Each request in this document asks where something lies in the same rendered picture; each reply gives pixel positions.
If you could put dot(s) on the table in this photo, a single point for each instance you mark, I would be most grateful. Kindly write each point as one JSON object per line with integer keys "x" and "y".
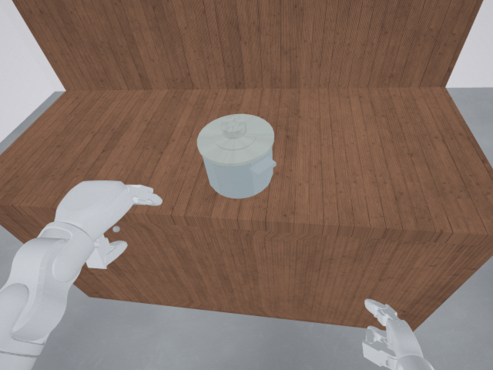
{"x": 380, "y": 191}

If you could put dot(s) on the robot right hand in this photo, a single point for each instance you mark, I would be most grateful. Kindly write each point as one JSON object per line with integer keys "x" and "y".
{"x": 386, "y": 348}

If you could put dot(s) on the lid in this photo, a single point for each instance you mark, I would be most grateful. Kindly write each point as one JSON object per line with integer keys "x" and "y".
{"x": 216, "y": 148}

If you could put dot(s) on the knob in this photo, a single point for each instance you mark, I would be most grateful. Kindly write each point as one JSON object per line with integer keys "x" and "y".
{"x": 234, "y": 127}

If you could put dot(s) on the robot left forearm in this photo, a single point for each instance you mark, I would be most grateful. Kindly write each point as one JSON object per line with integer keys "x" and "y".
{"x": 34, "y": 299}

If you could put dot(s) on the robot left hand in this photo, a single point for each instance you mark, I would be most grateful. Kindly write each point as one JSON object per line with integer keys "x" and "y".
{"x": 95, "y": 206}

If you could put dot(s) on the pot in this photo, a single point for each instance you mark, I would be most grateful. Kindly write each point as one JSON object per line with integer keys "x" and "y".
{"x": 242, "y": 181}

